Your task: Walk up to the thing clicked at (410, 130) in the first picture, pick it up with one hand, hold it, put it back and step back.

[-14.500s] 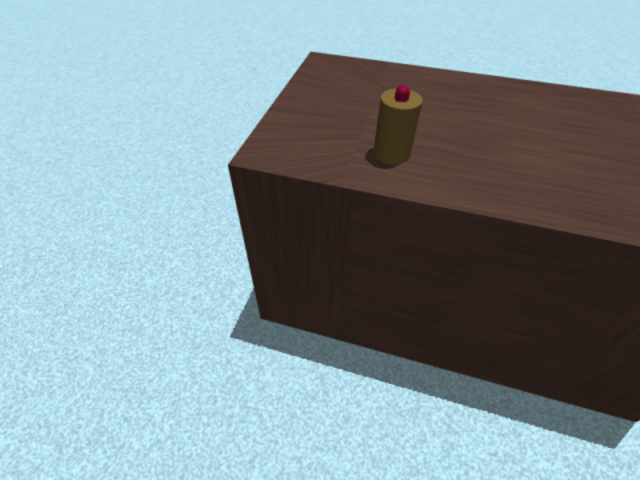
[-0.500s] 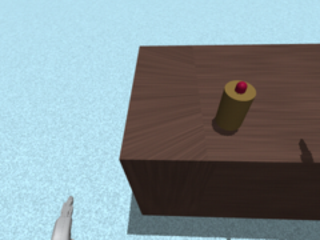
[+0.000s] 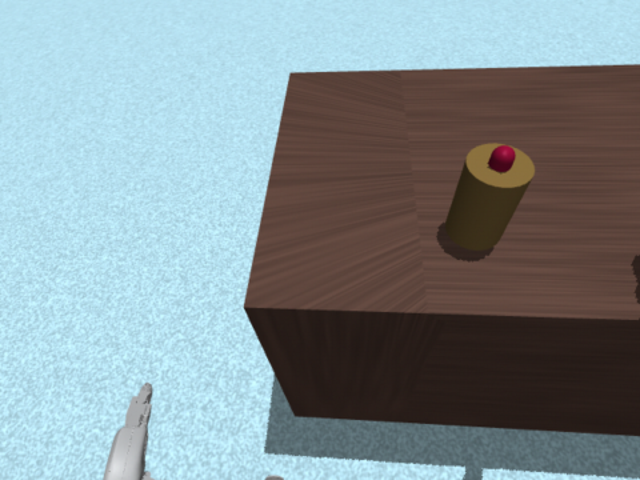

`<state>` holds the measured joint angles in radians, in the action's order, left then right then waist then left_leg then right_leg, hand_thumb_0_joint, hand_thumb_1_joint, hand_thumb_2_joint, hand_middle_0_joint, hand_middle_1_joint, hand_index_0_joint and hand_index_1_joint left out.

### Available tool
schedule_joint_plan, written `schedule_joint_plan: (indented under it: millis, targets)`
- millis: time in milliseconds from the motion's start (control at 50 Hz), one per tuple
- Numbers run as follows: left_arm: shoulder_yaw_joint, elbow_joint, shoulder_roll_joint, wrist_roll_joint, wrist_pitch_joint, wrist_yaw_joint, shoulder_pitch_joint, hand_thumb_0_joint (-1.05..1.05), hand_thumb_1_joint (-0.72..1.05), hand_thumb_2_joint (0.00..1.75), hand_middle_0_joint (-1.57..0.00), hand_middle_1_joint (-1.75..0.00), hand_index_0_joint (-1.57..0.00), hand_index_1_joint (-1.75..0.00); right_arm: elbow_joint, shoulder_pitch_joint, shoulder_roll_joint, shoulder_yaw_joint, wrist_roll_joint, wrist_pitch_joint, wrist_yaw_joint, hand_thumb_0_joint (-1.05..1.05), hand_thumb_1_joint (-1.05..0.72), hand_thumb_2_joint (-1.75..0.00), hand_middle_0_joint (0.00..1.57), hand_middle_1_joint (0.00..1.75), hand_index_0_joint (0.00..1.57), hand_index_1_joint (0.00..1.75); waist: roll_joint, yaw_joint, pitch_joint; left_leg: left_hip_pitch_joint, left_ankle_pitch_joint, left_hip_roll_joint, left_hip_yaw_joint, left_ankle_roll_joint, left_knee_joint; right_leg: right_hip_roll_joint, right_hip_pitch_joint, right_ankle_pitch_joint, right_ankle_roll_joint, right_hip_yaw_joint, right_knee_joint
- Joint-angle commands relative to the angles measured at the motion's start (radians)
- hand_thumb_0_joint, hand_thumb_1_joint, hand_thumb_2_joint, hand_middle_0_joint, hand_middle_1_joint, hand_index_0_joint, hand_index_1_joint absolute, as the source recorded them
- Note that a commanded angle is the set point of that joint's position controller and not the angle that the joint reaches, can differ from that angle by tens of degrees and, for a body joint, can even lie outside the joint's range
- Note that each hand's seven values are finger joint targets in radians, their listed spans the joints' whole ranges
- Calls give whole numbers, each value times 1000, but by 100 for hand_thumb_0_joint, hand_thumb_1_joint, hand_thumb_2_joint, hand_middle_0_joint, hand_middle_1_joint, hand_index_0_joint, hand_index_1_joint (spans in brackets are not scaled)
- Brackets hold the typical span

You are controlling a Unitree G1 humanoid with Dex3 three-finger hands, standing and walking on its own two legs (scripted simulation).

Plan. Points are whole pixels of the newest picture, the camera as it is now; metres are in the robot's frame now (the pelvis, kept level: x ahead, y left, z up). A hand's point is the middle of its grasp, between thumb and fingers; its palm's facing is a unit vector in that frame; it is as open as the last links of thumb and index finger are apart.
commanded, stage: go down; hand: right
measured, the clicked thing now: (487, 193) +0.51 -0.20 +0.04
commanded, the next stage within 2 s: approach in 1.28 s
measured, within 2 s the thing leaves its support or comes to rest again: neither
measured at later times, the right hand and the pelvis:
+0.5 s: hand out of the picture +0.41 -0.39 +0.15, palm faces +0.24 +0.97 +0.00, open 17.6 cm; pelvis +0.00 +0.00 -0.01, yaw +0 degrees
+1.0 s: hand out of the picture +0.41 -0.40 +0.15, palm faces +0.25 +0.97 +0.00, open 17.5 cm; pelvis +0.00 +0.00 -0.01, yaw +0 degrees
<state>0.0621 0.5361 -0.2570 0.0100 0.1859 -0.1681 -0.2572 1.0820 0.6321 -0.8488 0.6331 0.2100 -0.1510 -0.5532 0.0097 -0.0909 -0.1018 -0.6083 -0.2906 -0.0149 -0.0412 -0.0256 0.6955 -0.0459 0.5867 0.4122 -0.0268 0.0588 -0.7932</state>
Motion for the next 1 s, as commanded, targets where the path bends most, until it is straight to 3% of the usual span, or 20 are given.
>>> schedule_joint_plan:
  millis: [0,40,80,220,240,280,360,400,460,480,560,600,700,720,760,800,820,860,920,980]
  targets:
    - [-93,-155,-191,1,50,-14,0,0,-57,7,-5,-5,-4,-6,-178,357,-417,55,17,-52,0,0,56,-5,5,5,5,5,-177,4,-327,160,217,26,-3,39,-34,28,-158,-399,25,-10,88]
    - [-51,-152,-150,1,49,-6,15,0,-57,7,-5,-5,-4,-6,-185,377,-420,50,9,-52,-1,0,56,-4,5,5,5,5,-199,10,-313,141,186,21,4,42,-36,32,-133,-343,30,-14,90]
    - [-82,-166,-180,-1,52,-7,26,0,-57,7,-5,-5,-4,-6,-177,396,-443,56,6,-55,2,0,58,-5,5,5,5,5,-206,6,-311,134,157,24,-1,44,-33,27,-122,-313,26,-8,97]
    - [-70,-234,-178,-3,49,-8,28,0,-58,7,-5,-5,-4,-6,-157,420,-481,68,-12,-56,4,0,56,-4,5,5,5,5,-207,7,-393,164,235,22,4,41,-5,30,-143,-417,25,-11,52]
    - [-67,-208,-172,-6,45,-8,-22,0,-58,7,-5,-5,-4,-6,-149,443,-481,64,-16,-57,3,0,57,-4,5,5,5,5,-209,-8,-400,154,256,24,7,41,0,30,-148,-442,22,-11,45]
    - [-74,-161,-176,-6,41,-7,-41,0,-58,7,-5,-5,-4,-6,-101,426,-471,56,-17,-51,-3,0,56,-4,5,5,5,5,-215,-13,-346,107,231,26,3,42,2,28,-132,-443,21,-7,43]
    - [-79,-174,-188,-11,46,-3,-11,0,-57,7,-5,-5,-4,-6,-118,466,-492,56,-24,-53,2,0,56,-4,5,5,5,5,-223,-8,-341,97,168,27,0,44,-2,27,-106,-326,25,-6,57]
    - [-64,-183,-164,-10,45,2,-3,0,-57,7,-5,-5,-4,-6,-116,476,-491,52,-31,-54,0,0,55,-4,5,5,5,5,-239,-13,-359,87,192,26,3,46,7,27,-112,-363,25,-6,44]
    - [-93,-224,-209,-11,44,-4,7,0,-58,7,-5,-5,-4,-6,-101,465,-523,69,-31,-54,-1,0,56,-4,5,5,5,5,-213,-14,-413,111,233,29,-3,42,19,25,-136,-439,21,-2,25]
    - [-74,-202,-191,-15,38,1,-20,0,-58,7,-5,-5,-4,-6,-104,480,-521,66,-38,-55,-1,0,55,-5,5,5,5,5,-241,-13,-424,103,253,29,1,46,27,24,-148,-489,17,-2,15]
    - [-55,-190,-159,-11,34,7,-27,0,-58,7,-5,-5,-4,-6,-81,437,-503,60,-39,-51,1,0,53,-5,6,5,6,5,-238,-3,-363,92,205,28,0,46,20,29,-92,-390,24,-8,26]
    - [-65,-246,-177,-10,39,8,27,0,-57,7,-5,-5,-4,-6,-122,459,-506,61,-37,-55,0,0,53,-5,6,5,6,5,-237,0,-410,106,209,27,1,45,22,30,-103,-374,25,-7,26]
    - [-108,-198,-215,-9,30,2,-31,0,-57,7,-5,-5,-4,-6,-116,450,-495,65,-23,-48,3,0,55,-5,5,5,6,5,-237,-14,-400,57,207,37,-11,47,25,18,-152,-477,13,8,22]
    - [-99,-238,-204,-8,33,4,12,0,-58,7,-5,-5,-4,-6,-176,486,-527,75,-31,-55,7,0,53,-4,6,5,6,5,-255,-3,-435,84,225,31,-4,49,26,24,-157,-474,15,3,19]
    - [-81,-198,-182,-8,31,4,-14,0,-58,7,-5,-5,-4,-6,-144,484,-503,67,-27,-52,7,0,55,-5,5,5,6,5,-250,-10,-399,62,210,35,-8,48,29,18,-158,-476,15,4,15]
    - [-60,-170,-158,-7,27,8,-21,0,-57,7,-5,-5,-4,-6,-91,436,-482,60,-28,-47,9,0,55,-5,5,5,6,5,-236,-1,-344,71,194,32,-5,47,21,26,-96,-413,21,-1,22]
    - [-94,-191,-206,-10,29,3,-15,0,-58,7,-5,-5,-4,-6,-50,393,-510,81,-34,-42,11,0,56,-5,5,5,6,5,-193,-6,-359,91,206,30,-6,46,21,25,-78,-403,24,-1,23]
    - [-64,-262,-176,-12,33,4,28,0,-57,7,-5,-5,-4,-6,-155,481,-509,68,-39,-54,9,0,55,-5,5,5,5,5,-234,-2,-429,116,218,28,0,46,26,25,-126,-413,23,-5,22]
    - [-67,-207,-168,-4,22,3,-66,0,-57,7,-5,-5,-4,-6,-130,424,-496,70,-26,-42,5,0,56,-5,5,5,5,5,-232,-9,-395,119,232,29,-1,44,25,33,-110,-418,24,-9,24]
    - [-108,-224,-209,-5,28,-3,-20,0,-56,6,-5,-5,-4,-5,-149,476,-507,66,-31,-39,12,0,55,-5,5,5,6,5,-206,-24,-371,107,217,23,7,41,16,37,-92,-339,35,-13,32]
